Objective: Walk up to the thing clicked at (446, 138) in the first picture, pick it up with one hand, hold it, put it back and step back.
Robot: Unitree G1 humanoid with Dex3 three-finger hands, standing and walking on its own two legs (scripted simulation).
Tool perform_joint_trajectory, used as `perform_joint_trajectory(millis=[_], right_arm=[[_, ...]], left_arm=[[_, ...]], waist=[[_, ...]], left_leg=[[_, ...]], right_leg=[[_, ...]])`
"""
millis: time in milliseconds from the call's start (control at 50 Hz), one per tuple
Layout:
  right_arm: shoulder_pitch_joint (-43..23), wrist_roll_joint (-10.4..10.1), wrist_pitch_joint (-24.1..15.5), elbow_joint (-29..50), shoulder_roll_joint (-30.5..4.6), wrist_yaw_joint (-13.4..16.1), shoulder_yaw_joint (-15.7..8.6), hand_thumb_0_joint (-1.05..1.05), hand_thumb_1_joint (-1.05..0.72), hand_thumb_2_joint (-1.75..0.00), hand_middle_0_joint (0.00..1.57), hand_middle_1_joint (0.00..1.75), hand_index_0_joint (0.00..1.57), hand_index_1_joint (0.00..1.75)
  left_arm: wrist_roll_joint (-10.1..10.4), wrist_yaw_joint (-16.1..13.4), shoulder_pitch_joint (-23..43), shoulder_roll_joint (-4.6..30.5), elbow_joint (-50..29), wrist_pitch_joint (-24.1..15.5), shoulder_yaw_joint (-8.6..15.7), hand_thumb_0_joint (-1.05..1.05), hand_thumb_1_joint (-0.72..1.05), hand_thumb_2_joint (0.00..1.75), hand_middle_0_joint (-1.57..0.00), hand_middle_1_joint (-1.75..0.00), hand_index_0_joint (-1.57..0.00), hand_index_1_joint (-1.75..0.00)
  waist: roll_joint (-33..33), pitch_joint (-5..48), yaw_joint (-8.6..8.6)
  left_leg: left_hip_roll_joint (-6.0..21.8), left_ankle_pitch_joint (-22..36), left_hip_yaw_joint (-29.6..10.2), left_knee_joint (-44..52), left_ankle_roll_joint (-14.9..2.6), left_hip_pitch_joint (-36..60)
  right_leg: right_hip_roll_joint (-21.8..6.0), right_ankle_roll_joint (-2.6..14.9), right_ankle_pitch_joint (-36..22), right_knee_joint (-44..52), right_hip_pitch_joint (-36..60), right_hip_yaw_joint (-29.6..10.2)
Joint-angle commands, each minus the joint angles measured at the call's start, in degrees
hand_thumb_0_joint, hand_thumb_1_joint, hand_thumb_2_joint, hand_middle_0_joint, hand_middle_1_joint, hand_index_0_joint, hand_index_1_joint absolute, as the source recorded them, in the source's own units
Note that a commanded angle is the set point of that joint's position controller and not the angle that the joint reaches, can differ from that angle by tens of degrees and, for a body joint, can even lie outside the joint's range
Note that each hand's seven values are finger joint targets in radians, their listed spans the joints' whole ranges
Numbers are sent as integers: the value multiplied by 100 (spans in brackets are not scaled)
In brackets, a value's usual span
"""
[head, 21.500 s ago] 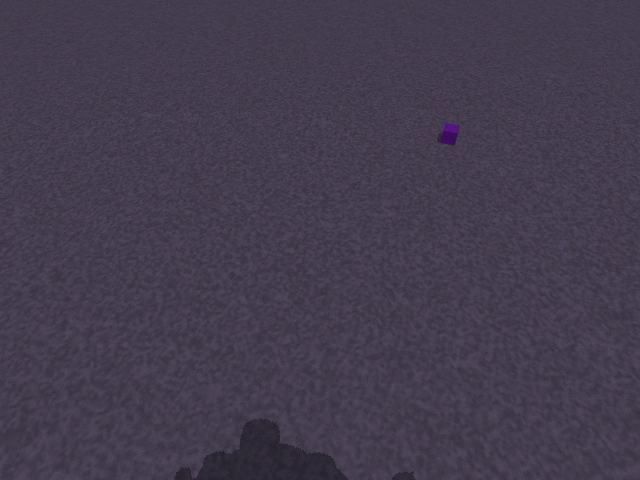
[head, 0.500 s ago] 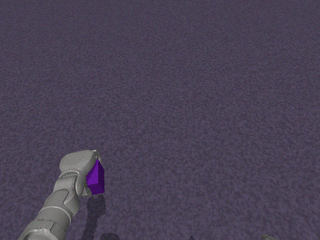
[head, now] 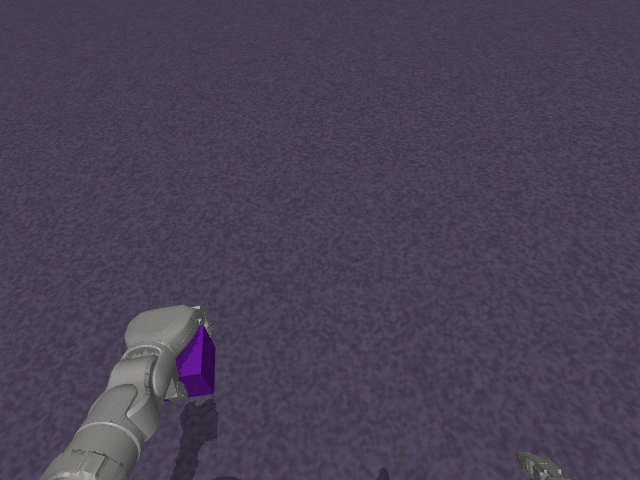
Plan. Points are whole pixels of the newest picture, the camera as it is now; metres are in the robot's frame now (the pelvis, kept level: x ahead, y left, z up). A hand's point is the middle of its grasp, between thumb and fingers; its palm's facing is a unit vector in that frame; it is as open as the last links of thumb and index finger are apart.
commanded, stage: hold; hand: left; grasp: from above
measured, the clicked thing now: (183, 363) +0.31 +0.23 -0.08
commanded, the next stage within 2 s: crouch in 1.00 s
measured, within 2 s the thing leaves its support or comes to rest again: neither
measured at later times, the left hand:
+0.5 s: hand (172, 361) +0.30 +0.23 -0.03, palm faces -0.43 -0.09 -0.90, open 10.5 cm
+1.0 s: hand (174, 359) +0.30 +0.22 -0.03, palm faces -0.43 -0.09 -0.90, open 10.5 cm
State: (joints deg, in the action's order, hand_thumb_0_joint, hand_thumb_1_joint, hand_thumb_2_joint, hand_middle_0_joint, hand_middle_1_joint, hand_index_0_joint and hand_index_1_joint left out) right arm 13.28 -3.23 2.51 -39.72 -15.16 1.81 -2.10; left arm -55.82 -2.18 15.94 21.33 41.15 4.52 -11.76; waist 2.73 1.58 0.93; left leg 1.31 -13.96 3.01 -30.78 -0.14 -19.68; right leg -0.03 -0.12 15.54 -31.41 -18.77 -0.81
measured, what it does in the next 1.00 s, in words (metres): stands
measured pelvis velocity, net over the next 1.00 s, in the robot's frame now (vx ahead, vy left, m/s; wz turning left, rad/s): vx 0.01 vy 0.00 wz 0.00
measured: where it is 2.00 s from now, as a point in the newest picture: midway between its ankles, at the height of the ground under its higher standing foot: outside the picture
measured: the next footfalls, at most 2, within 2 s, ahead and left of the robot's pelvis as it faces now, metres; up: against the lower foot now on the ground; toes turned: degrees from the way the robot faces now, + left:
none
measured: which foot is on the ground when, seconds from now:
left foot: down 0.00-1.00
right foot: down 0.00-1.00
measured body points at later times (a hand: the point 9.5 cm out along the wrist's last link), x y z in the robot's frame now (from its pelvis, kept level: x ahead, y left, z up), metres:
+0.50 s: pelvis +0.00 +0.00 +0.00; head +0.01 -0.02 +0.45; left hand +0.31 +0.23 +0.02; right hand +0.14 -0.25 -0.11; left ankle +0.02 +0.12 -0.73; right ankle +0.01 -0.12 -0.73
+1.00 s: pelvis +0.01 +0.00 +0.01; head +0.02 -0.02 +0.46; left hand +0.32 +0.22 +0.02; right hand +0.14 -0.25 -0.11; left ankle +0.02 +0.12 -0.73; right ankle +0.01 -0.12 -0.73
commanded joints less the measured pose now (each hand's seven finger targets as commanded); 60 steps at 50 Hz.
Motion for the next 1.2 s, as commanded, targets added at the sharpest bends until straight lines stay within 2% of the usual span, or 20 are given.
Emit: perform_joint_trajectory(millis=[0,120,280,340,400,460,500,580,600,720,760,800,840,920,940,980,1060,1080,1100,1180], right_arm=[[-406,-25,-244,717,-725,59,-242,0,-89,-90,20,30,20,30],[-446,-38,-230,684,-735,63,-241,0,-90,-90,20,30,20,30],[-564,-62,-221,731,-702,72,-213,0,-90,-90,20,30,20,30],[-678,-77,-207,789,-682,85,-192,0,-90,-90,20,30,20,30],[-667,-76,-201,818,-669,85,-171,0,-90,-90,20,30,20,30],[-630,-72,-194,810,-659,83,-184,0,-90,-90,20,30,20,30],[-594,-70,-190,797,-675,86,-182,0,-90,-90,20,30,20,30],[-627,-61,-173,754,-672,82,-193,0,-90,-90,20,30,20,30],[-599,-48,-171,756,-649,71,-192,0,-90,-90,20,30,20,30],[-582,-57,-146,652,-676,58,-229,0,-90,-90,20,30,20,30],[-595,-56,-144,659,-670,46,-226,0,-90,-90,20,30,20,30],[-633,-59,-140,705,-693,50,-229,0,-90,-90,20,30,20,30],[-651,-64,-135,738,-661,46,-221,0,-90,-90,20,30,20,30],[-599,-87,-120,797,-674,60,-226,0,-90,-90,20,30,20,30],[-619,-75,-120,810,-662,60,-218,0,-90,-90,20,30,20,30],[-597,-68,-115,797,-665,63,-219,0,-90,-90,20,30,20,30],[-555,-70,-108,779,-666,63,-224,0,-90,-90,20,30,20,30],[-589,-61,-111,777,-670,62,-227,0,-91,-91,20,30,20,30],[-598,-57,-116,761,-653,63,-223,0,-86,-89,20,30,20,30],[-519,-54,-105,707,-675,37,-253,0,-88,-90,20,30,20,30]], left_arm=[[-58,-278,2105,1272,-1345,-45,580,0,51,89,-89,-84,-90,-83],[-72,-291,1955,1238,-1247,7,560,0,49,92,-89,-84,-89,-84],[23,-80,1922,1096,-1490,90,407,0,47,90,-86,-84,-87,-84],[19,15,1712,1230,-1539,85,527,0,46,89,-86,-83,-86,-83],[7,67,1584,1078,-1509,96,431,0,47,88,-85,-85,-86,-84],[-7,36,1603,1157,-1541,73,532,0,46,91,-85,-84,-86,-84],[-54,15,1986,1291,-1733,27,551,0,46,92,-85,-86,-86,-85],[-114,-139,1771,1284,-1618,16,678,0,44,92,-85,-86,-85,-86],[-126,-166,1750,1100,-1631,39,519,0,46,93,-85,-87,-86,-87],[-105,-216,2130,1189,-1614,132,511,0,46,97,-86,-88,-86,-88],[-75,-148,1762,979,-1415,175,364,0,44,95,-84,-88,-85,-87],[-40,-86,1663,1085,-1430,178,444,0,47,93,-86,-87,-86,-86],[7,14,1625,917,-1445,174,264,0,46,92,-86,-86,-86,-86],[-35,52,1507,1156,-1507,113,528,0,43,91,-84,-85,-84,-85],[-40,41,1520,1136,-1623,90,508,0,46,91,-85,-85,-86,-84],[-93,-8,1803,1086,-1698,85,428,0,47,90,-86,-85,-87,-84],[-139,-161,1827,1217,-1670,65,627,0,47,93,-86,-87,-87,-87],[-156,-181,1856,1175,-1692,61,562,0,55,88,-87,-90,-91,-86],[-159,-187,1825,1050,-1593,74,465,0,47,86,-79,-85,-83,-82],[-197,-277,1568,873,-1116,84,379,0,46,89,-85,-78,-85,-78]], waist=[[-112,1467,-45],[-146,1354,-56],[-154,1269,-71],[-140,1223,-171],[-245,1121,-120],[-213,1228,-153],[-85,1415,-125],[-22,1409,-163],[-64,1426,-112],[-37,1500,-82],[-166,1317,-86],[-231,1318,-130],[-188,1229,-108],[-173,1366,-170],[-144,1384,-211],[-201,1388,-102],[-105,1404,-158],[-58,1390,-145],[-103,1325,-101],[-415,1082,-64]], left_leg=[[-199,772,-86,398,-71,883],[-178,906,-97,458,-62,966],[-163,920,-83,575,-69,1054],[-182,892,-86,640,-60,1043],[-185,862,-80,645,-78,1021],[-200,1016,-59,609,-90,1068],[-185,1177,-67,602,-83,1177],[-182,1151,-83,622,-44,1260],[-177,1201,-89,603,-48,1260],[-186,1351,-58,580,-61,1338],[-165,1270,-91,635,-49,1268],[-171,1263,-95,638,-64,1223],[-183,1235,-88,664,-73,1181],[-200,1369,-61,643,-85,1207],[-186,1408,-77,652,-68,1237],[-189,1434,-66,624,-88,1270],[-192,1369,-43,650,-75,1277],[-190,1309,-42,653,-65,1301],[-190,1277,-43,651,-69,1288],[-169,1192,-82,647,-68,1133]], right_leg=[[143,50,-829,584,348,-38],[158,52,-926,624,420,9],[163,62,-942,721,489,21],[152,69,-869,774,535,25],[152,62,-857,793,492,12],[133,49,-1019,774,572,0],[146,61,-1176,731,608,4],[155,86,-1080,743,591,33],[159,81,-1145,732,571,40],[137,48,-1360,767,594,21],[156,68,-1239,783,597,61],[145,63,-1230,817,637,65],[129,68,-1234,830,632,50],[130,72,-1362,792,730,36],[134,80,-1368,784,746,54],[137,59,-1454,796,687,42],[136,70,-1359,811,706,44],[138,80,-1277,815,676,39],[136,74,-1255,828,614,37],[151,71,-1165,809,501,76]])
